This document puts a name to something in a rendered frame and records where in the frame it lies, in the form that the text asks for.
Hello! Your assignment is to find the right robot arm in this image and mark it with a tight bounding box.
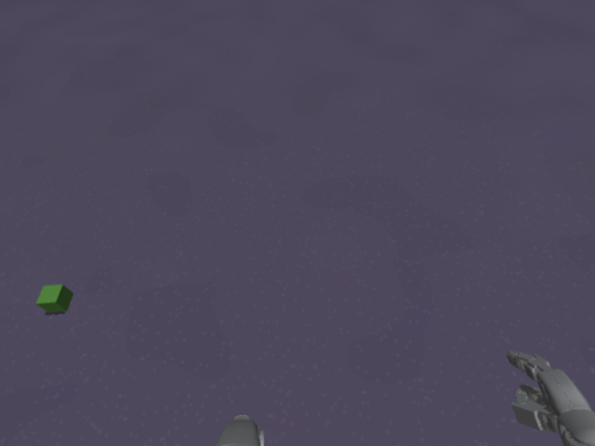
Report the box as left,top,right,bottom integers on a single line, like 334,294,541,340
557,409,595,446

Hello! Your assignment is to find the right robot hand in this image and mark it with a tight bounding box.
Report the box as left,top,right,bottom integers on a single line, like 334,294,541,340
507,351,592,434

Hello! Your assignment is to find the cube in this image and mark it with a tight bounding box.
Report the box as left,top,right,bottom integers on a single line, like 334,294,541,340
36,284,73,312

